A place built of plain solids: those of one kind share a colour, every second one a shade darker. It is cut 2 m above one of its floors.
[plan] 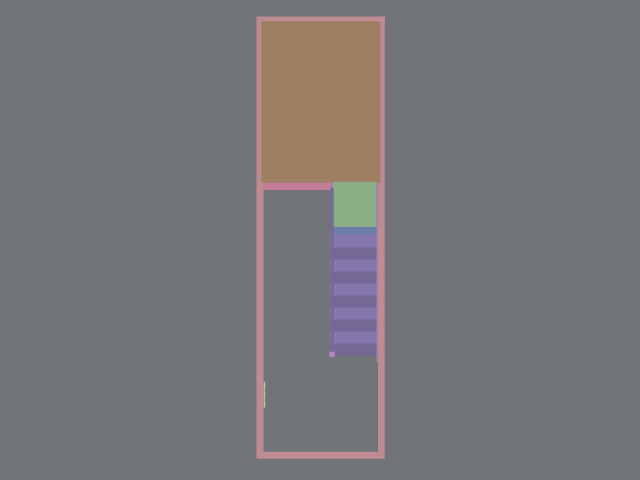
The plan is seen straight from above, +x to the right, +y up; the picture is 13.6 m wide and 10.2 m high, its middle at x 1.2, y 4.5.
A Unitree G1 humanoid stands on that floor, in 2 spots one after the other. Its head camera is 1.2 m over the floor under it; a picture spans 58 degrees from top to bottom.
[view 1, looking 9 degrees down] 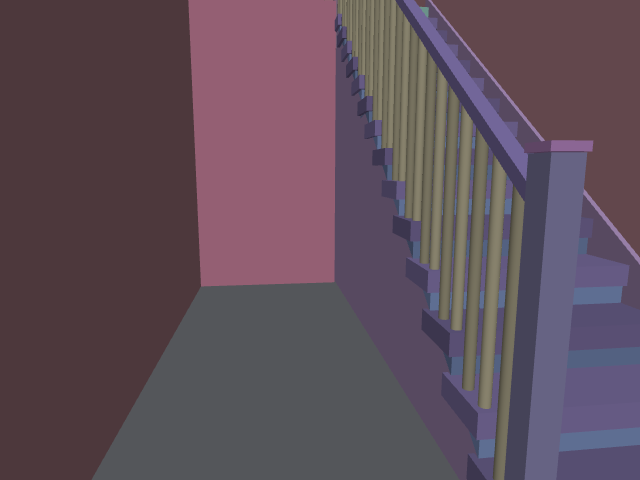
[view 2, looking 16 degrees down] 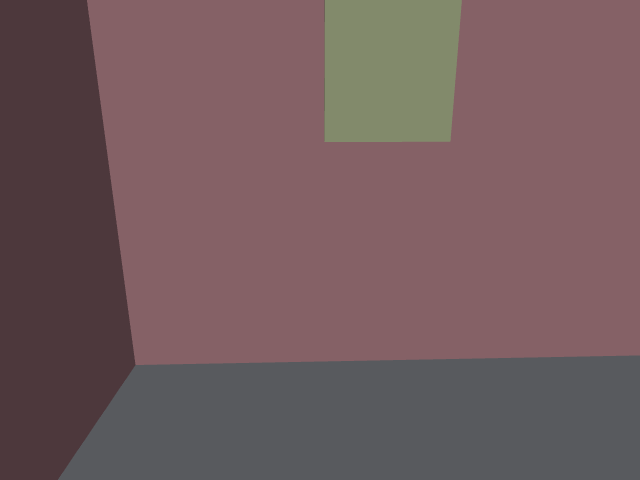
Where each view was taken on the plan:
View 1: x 0.70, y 1.00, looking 83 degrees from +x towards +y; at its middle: upper_edge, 4.65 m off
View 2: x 1.94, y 0.85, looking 178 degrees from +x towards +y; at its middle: wall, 2.02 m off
